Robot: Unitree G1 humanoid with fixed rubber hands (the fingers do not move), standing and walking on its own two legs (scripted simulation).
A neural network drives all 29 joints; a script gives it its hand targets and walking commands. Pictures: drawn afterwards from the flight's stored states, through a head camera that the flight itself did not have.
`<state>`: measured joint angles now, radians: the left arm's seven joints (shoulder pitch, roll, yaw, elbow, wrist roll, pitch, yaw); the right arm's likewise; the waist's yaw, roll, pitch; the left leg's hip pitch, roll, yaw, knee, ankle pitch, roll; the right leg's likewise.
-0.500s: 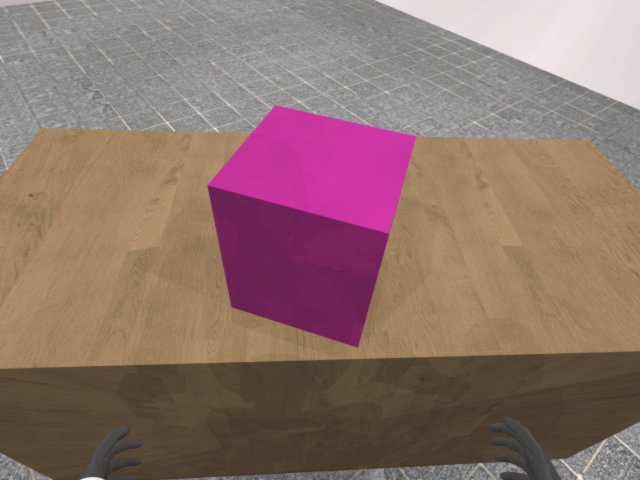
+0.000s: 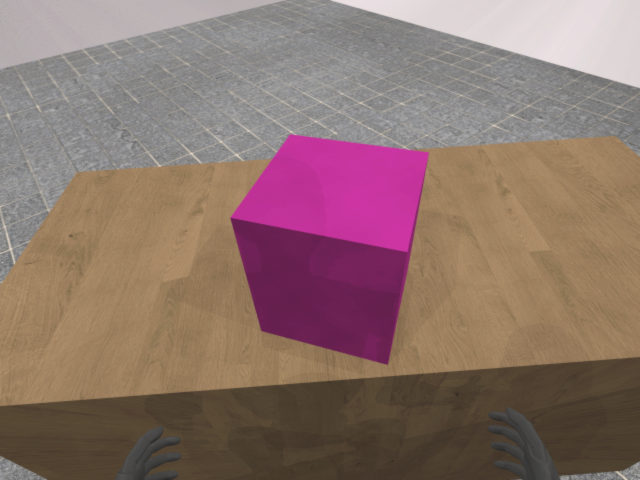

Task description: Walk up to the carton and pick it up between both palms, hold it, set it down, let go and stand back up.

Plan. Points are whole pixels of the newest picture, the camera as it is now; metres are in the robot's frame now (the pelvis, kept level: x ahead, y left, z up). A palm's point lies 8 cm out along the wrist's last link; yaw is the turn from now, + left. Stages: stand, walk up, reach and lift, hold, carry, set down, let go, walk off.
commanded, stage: reach and lift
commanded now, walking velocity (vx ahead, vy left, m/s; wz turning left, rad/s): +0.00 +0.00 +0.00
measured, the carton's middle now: (338, 248) +0.44 +0.00 +0.05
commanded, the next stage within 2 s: none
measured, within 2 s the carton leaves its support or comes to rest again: neither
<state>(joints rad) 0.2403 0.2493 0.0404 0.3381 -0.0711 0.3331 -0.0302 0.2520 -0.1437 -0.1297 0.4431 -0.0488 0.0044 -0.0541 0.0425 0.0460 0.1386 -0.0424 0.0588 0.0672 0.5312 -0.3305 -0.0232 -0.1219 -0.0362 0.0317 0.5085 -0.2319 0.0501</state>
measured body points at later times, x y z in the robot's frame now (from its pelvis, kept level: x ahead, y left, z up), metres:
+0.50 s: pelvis +0.04 +0.02 +0.01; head +0.04 +0.03 +0.46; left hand +0.20 +0.27 -0.03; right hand +0.21 -0.19 -0.03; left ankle -0.01 +0.13 -0.73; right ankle +0.04 -0.15 -0.73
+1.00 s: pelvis +0.02 +0.03 +0.01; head +0.00 +0.05 +0.45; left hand +0.19 +0.26 +0.01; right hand +0.19 -0.16 +0.01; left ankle -0.01 +0.13 -0.73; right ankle +0.04 -0.15 -0.73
